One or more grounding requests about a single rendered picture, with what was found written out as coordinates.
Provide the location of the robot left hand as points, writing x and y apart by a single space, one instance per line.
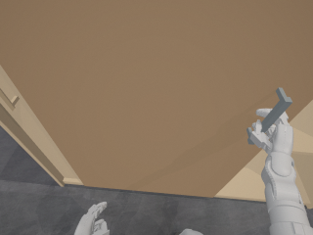
87 224

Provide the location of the wardrobe door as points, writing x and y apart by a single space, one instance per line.
31 125
157 95

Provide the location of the robot right forearm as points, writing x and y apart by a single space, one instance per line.
286 210

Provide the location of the handle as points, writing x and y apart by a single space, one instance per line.
276 112
6 103

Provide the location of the robot right hand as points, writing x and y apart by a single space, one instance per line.
280 134

